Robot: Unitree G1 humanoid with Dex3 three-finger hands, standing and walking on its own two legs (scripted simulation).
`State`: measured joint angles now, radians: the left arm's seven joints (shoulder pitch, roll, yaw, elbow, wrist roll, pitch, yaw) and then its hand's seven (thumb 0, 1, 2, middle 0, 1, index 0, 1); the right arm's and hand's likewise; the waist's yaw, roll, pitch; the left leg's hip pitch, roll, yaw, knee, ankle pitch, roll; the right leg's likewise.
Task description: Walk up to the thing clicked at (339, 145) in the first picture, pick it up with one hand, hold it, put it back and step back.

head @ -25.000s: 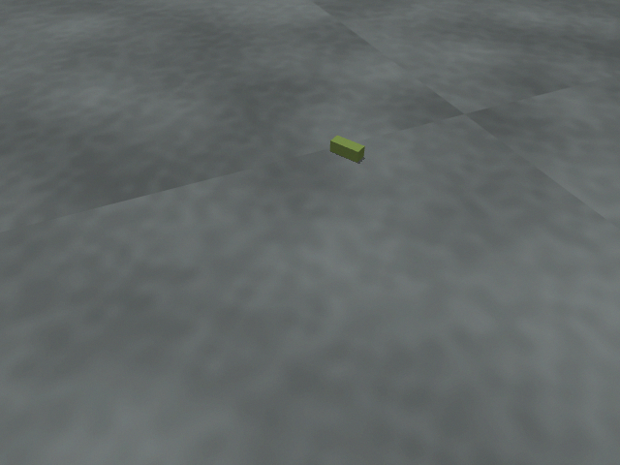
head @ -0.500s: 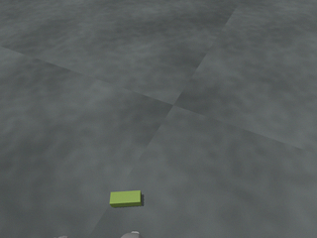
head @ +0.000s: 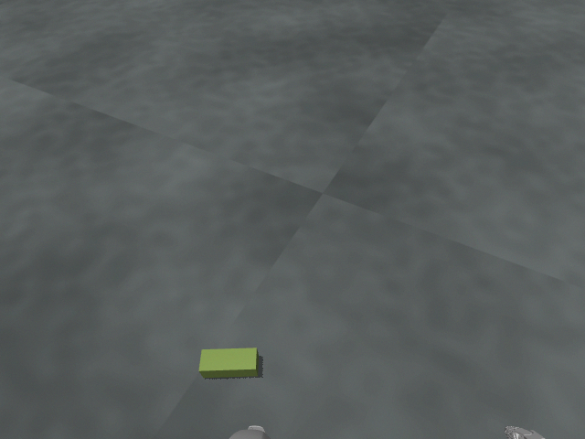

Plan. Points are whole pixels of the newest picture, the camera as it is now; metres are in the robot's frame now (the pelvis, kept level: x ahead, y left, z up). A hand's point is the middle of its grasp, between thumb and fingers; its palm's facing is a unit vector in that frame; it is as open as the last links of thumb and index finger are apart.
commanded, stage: walk up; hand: left
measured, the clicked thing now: (229, 362) +0.47 +0.27 -0.72
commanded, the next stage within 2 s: none
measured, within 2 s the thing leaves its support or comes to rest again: neither
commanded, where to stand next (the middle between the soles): +0.09 +0.02 m, yaw +2 degrees
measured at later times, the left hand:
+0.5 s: hand out of the picture +0.07 +0.26 -0.13, palm faces +0.00 -0.94 -0.35, open 7.4 cm
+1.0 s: hand out of the picture +0.08 +0.26 -0.13, palm faces +0.04 -0.93 -0.36, open 7.4 cm
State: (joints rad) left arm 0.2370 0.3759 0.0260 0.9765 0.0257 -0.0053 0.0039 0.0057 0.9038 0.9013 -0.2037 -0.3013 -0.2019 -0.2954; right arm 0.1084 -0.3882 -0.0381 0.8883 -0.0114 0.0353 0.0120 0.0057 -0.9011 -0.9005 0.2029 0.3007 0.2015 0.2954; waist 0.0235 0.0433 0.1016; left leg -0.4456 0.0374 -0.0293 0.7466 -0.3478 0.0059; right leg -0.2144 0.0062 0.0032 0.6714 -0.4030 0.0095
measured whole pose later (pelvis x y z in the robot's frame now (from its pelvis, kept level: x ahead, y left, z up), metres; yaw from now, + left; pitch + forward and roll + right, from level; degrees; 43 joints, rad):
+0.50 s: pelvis -0.01 +0.00 +0.02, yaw +2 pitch -2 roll -1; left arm 0.13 0.37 0.01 1.07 0.02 -0.03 -0.01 0.01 0.90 0.90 -0.20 -0.30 -0.20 -0.30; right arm 0.15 -0.35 -0.01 1.09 -0.02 0.01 0.04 0.01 -0.90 -0.90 0.20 0.30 0.20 0.30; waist -0.01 0.00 0.03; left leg -0.25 0.02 -0.04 0.46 -0.16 -0.02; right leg -0.13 -0.03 -0.02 0.44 -0.27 0.02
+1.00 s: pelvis +0.01 +0.00 +0.03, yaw +3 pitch -3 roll -1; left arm 0.10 0.36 0.01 1.12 0.01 -0.02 0.00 0.01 0.90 0.90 -0.20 -0.30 -0.20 -0.30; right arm 0.08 -0.34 -0.02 1.12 -0.01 0.01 0.02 0.01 -0.90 -0.90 0.20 0.30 0.20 0.30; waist 0.00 0.01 0.05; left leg -0.20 0.01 -0.06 0.40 -0.15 -0.02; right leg -0.05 -0.03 -0.04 0.35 -0.25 0.03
